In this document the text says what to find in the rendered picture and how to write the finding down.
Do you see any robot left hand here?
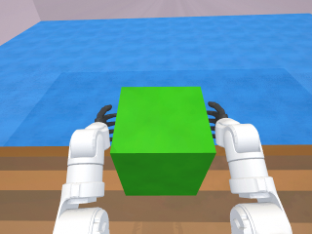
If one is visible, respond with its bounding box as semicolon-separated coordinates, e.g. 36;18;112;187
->
95;104;117;141

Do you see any robot right hand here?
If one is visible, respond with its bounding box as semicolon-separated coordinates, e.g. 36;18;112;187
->
207;101;228;138

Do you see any carton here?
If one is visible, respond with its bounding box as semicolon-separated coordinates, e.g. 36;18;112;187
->
110;86;216;196

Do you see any robot right forearm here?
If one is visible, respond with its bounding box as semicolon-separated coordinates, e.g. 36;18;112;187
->
214;118;293;234

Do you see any left robot upper arm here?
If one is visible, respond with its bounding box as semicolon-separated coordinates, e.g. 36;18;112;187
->
54;207;110;234

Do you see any robot left forearm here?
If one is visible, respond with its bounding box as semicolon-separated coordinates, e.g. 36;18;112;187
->
53;122;110;234

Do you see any right robot upper arm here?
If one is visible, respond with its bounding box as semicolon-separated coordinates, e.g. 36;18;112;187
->
230;202;292;234

